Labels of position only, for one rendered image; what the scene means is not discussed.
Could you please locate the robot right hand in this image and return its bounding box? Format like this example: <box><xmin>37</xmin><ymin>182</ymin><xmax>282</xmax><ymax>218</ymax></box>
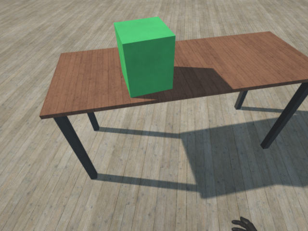
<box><xmin>231</xmin><ymin>217</ymin><xmax>257</xmax><ymax>231</ymax></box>

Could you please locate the carton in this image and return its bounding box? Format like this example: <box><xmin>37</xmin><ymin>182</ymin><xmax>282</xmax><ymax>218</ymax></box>
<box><xmin>114</xmin><ymin>17</ymin><xmax>176</xmax><ymax>98</ymax></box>

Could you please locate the table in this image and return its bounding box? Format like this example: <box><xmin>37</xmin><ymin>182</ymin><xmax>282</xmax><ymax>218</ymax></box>
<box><xmin>39</xmin><ymin>31</ymin><xmax>308</xmax><ymax>180</ymax></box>

